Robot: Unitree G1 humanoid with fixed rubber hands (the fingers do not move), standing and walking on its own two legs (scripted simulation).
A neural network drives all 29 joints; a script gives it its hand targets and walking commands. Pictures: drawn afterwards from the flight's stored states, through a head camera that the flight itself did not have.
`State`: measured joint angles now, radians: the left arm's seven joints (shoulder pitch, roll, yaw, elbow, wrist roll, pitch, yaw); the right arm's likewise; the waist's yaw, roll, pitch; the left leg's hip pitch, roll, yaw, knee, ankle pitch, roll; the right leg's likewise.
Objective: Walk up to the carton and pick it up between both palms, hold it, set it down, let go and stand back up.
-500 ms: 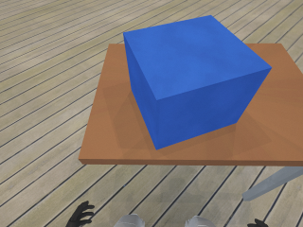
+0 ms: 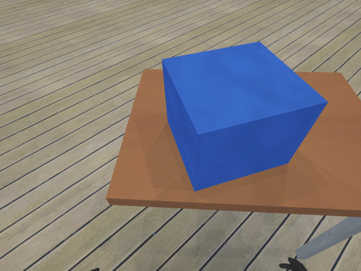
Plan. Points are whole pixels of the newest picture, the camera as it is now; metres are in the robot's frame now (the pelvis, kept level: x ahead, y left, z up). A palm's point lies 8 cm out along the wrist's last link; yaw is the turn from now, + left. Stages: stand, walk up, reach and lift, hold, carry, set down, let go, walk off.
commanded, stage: walk up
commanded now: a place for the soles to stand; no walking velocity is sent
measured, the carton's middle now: (228, 113) +0.50 -0.09 +0.05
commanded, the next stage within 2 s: reach and lift in 1.36 s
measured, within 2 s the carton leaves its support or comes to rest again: neither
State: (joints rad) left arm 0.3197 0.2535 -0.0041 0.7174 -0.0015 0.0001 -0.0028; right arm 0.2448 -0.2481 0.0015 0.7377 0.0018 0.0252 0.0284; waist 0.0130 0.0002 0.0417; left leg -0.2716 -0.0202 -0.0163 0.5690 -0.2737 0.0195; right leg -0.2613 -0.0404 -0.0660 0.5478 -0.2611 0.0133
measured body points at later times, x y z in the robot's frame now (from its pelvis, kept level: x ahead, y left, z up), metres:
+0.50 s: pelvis +0.02 -0.03 +0.00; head +0.04 -0.02 +0.45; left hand +0.09 +0.23 -0.13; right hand +0.10 -0.29 -0.12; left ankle +0.02 +0.11 -0.73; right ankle +0.02 -0.13 -0.73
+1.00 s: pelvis +0.03 -0.04 +0.00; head +0.04 -0.04 +0.45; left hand +0.13 +0.20 -0.13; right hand +0.08 -0.31 -0.12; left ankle +0.02 +0.11 -0.73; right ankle +0.02 -0.13 -0.73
